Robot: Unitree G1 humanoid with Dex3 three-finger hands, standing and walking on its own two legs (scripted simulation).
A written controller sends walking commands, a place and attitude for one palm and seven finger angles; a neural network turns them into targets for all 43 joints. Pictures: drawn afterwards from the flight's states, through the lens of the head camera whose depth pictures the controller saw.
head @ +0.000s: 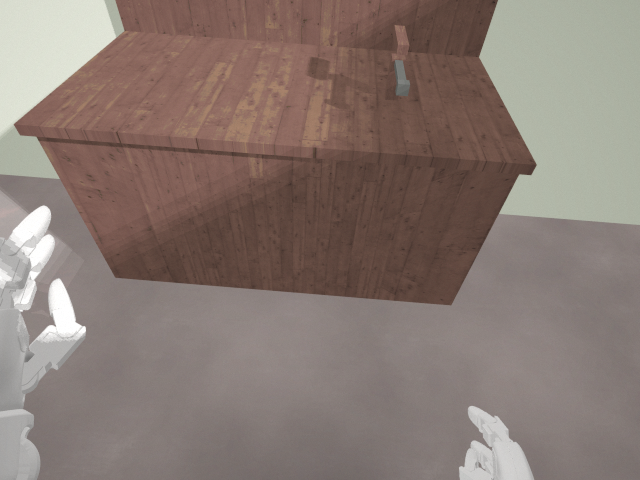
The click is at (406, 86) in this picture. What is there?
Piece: tap's lever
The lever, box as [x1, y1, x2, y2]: [395, 79, 409, 95]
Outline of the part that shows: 397,79 395,90 396,94 407,95 409,81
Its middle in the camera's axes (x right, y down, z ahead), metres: +0.19 -0.36 +0.91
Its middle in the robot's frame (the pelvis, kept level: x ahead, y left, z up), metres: +0.94 -0.13 +0.07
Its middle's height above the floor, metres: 0.84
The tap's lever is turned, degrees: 0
